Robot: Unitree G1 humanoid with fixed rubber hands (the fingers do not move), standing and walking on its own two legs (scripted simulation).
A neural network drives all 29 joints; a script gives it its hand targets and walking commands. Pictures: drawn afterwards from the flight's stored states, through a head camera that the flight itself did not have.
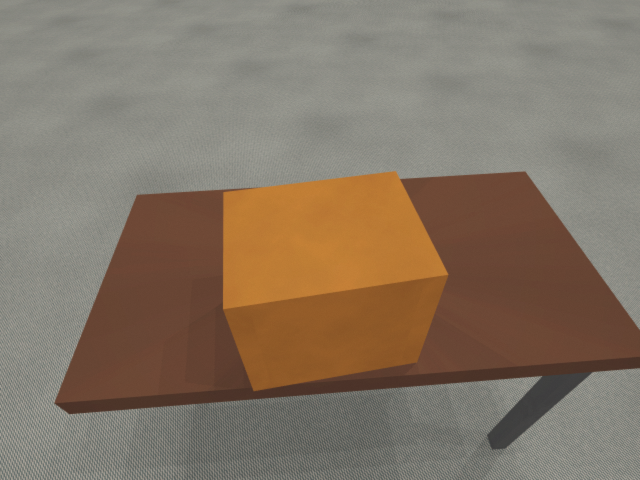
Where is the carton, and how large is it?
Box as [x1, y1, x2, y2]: [223, 171, 447, 390]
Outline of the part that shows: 395,171 223,192 223,310 253,390 415,362 417,360 447,277 447,273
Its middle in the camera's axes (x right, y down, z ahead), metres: +0.00 +0.06 +0.61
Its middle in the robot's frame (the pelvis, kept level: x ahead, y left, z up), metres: +0.43 +0.01 -0.01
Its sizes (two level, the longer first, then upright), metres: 0.270 0.212 0.234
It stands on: a table, 0.64 m high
